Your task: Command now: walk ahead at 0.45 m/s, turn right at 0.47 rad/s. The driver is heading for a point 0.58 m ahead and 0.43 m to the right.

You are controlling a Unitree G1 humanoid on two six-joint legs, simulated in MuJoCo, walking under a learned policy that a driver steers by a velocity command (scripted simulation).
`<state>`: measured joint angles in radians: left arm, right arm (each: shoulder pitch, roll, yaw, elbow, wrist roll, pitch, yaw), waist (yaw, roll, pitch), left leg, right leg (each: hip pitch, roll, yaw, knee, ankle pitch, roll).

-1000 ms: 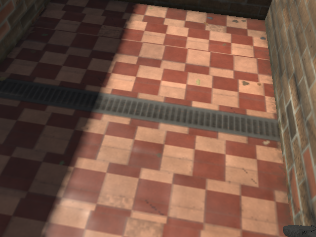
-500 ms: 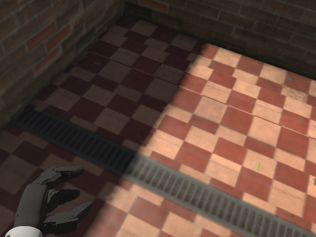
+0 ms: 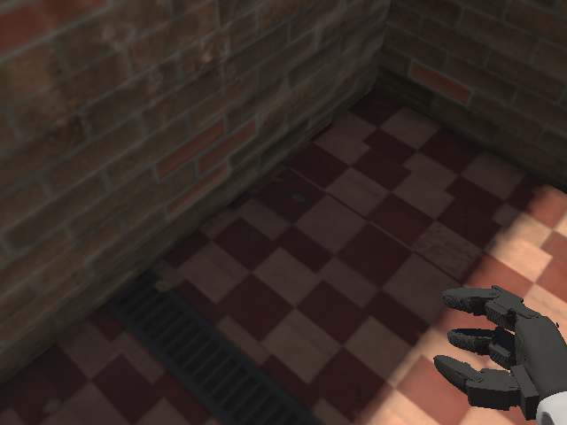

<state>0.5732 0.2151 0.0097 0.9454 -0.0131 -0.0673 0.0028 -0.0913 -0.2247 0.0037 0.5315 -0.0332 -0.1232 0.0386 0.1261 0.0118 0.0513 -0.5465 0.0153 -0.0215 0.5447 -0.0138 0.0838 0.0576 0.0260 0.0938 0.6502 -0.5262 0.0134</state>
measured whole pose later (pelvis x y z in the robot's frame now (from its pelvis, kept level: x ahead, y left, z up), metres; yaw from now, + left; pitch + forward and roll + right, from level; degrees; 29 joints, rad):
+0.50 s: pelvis +0.19 -0.03 +0.01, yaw -25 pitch +1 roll +2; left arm 0.21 0.34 0.09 0.63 0.00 0.02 -0.02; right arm 0.04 -0.31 -0.06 0.75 0.00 -0.01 -0.01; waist 0.03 0.01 0.09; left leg -0.42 0.03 0.02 1.14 -0.53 -0.05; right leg -0.47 0.03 0.00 0.62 -0.18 -0.08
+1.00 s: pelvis +0.28 +0.00 +0.03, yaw -54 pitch +1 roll +1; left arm 0.21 0.39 0.11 0.57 -0.03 0.07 0.02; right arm 0.12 -0.28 -0.07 0.74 -0.02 0.01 -0.05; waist -0.01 -0.06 0.05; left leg -0.27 -0.01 0.04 0.42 -0.18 0.02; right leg -0.59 0.04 0.11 1.17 -0.35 0.07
